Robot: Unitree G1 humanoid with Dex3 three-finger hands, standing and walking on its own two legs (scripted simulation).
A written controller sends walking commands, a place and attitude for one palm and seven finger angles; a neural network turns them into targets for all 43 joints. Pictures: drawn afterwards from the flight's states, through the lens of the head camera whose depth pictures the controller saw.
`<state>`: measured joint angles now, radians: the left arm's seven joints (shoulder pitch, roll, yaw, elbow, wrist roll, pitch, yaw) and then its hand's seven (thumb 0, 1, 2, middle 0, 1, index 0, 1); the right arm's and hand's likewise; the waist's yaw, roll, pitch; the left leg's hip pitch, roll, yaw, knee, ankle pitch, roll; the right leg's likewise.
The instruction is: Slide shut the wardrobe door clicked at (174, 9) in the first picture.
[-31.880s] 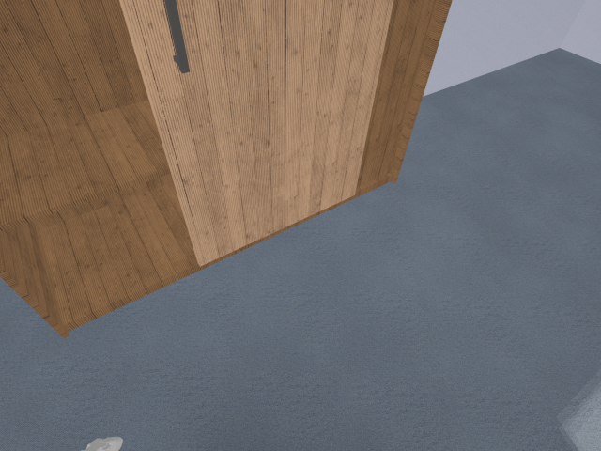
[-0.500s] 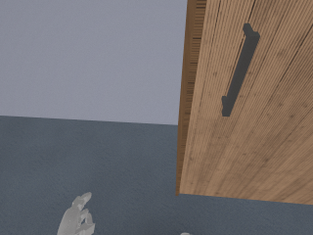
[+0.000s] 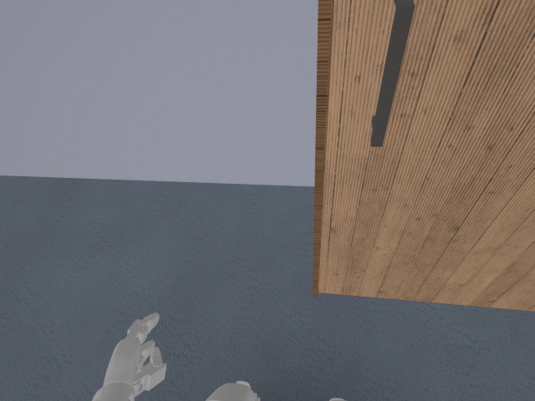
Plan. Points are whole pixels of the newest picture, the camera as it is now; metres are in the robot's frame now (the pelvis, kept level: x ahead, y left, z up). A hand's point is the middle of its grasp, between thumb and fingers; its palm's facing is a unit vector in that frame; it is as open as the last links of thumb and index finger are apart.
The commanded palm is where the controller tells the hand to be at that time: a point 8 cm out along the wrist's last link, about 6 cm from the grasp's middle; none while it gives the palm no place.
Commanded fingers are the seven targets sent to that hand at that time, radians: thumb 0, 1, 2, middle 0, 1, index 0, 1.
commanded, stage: stop stepping back and stand still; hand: right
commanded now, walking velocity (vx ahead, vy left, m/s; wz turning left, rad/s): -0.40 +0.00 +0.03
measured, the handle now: (387, 77) +0.53 -0.16 +0.19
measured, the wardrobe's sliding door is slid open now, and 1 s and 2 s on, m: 0.00 0.00 0.00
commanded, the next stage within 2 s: let the arm hang, fingers relaxed in 1.52 s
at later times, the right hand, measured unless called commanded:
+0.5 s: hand out of the picture +0.11 -0.28 +0.17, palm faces +0.42 +0.86 -0.29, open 7.4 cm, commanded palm +0.03 -0.32 +0.19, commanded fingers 0.00 -0.90 -0.90 0.20 0.30 0.20 0.30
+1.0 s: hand out of the picture +0.06 -0.32 +0.19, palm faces +0.41 +0.83 -0.39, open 7.4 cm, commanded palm +0.00 -0.36 +0.19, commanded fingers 0.00 -0.90 -0.90 0.20 0.30 0.20 0.30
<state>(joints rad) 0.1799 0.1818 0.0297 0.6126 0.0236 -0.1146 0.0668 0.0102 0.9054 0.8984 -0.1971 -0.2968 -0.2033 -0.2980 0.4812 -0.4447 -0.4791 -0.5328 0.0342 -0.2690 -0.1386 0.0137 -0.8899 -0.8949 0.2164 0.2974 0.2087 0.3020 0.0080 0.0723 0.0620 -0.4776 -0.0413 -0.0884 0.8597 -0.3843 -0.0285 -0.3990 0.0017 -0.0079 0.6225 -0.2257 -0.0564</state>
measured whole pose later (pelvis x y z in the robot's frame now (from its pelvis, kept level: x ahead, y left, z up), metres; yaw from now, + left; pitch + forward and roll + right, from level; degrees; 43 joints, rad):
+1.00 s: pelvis -0.15 -0.07 +0.01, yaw +2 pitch -3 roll +2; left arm 0.28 0.14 -0.03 0.63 0.01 -0.15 0.04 0.01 0.90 0.90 -0.20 -0.30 -0.20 -0.30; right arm 0.49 -0.42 -0.43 -0.50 0.00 -0.21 -0.15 0.02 -0.89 -0.90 0.21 0.30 0.20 0.30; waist 0.04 0.05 -0.03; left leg -0.27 -0.02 0.05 0.60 -0.37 0.01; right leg -0.27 -0.01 -0.01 0.57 -0.25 -0.04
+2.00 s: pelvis -0.13 -0.07 +0.01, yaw +1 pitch -1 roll +1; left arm 0.28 0.22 -0.01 1.00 0.02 0.02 0.01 0.01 0.91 0.90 -0.19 -0.30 -0.20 -0.30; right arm 0.26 -0.20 0.00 0.99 -0.02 0.03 -0.02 -0.01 -1.01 -0.89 0.21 0.30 0.20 0.30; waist 0.01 0.03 0.05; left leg -0.21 -0.01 0.03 0.43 -0.21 0.00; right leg -0.25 0.03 -0.01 0.48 -0.22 -0.05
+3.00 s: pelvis -0.11 -0.08 +0.02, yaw +2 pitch -1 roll +1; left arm 0.26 0.15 0.00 1.13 0.01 -0.01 0.03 0.00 0.91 0.90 -0.19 -0.30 -0.20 -0.30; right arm 0.25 -0.16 0.00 1.15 -0.01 0.00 -0.03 0.00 -0.91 -0.90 0.20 0.29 0.19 0.30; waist 0.01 0.00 0.05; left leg -0.14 0.02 0.00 0.37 -0.22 -0.02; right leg -0.16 0.05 -0.03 0.39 -0.22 -0.07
